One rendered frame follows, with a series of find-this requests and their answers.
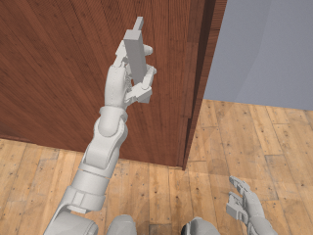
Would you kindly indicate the robot thigh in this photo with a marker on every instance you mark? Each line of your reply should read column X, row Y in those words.
column 122, row 225
column 200, row 227

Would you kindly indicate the left robot hand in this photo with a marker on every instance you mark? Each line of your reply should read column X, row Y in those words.
column 119, row 77

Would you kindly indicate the handle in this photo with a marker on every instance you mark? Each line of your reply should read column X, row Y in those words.
column 134, row 46

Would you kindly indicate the wardrobe door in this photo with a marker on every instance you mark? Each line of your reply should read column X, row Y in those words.
column 6, row 130
column 54, row 61

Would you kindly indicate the right robot hand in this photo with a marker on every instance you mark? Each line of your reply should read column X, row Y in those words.
column 245, row 207

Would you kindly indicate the robot right forearm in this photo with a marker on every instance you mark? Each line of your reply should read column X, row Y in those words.
column 258, row 225

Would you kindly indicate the robot left upper arm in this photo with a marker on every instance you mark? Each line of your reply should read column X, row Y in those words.
column 68, row 223

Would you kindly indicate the robot right thigh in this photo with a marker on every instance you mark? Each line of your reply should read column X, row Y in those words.
column 200, row 227

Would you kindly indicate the robot left thigh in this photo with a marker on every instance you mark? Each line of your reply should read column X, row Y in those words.
column 122, row 225

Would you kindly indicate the robot left forearm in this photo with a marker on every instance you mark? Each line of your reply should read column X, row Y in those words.
column 88, row 187

